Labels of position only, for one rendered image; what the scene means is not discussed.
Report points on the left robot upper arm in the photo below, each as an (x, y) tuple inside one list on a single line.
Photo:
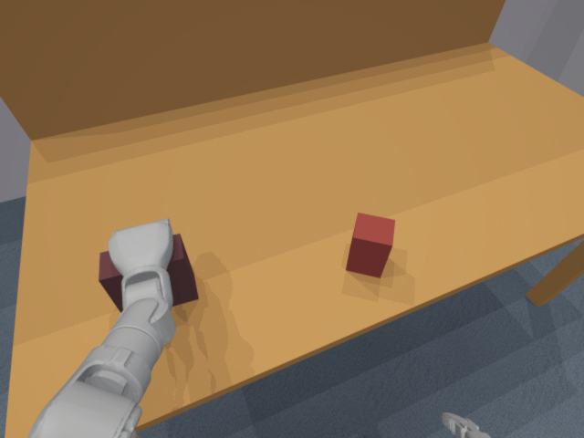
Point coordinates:
[(87, 411)]

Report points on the robot left forearm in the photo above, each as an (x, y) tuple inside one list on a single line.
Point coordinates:
[(124, 360)]

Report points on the sponge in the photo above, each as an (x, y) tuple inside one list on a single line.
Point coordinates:
[(179, 269)]

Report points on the table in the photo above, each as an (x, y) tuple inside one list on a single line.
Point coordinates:
[(261, 128)]

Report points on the robot left hand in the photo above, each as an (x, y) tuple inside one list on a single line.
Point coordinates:
[(143, 245)]

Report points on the robot right hand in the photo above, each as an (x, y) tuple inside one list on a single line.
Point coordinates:
[(462, 428)]

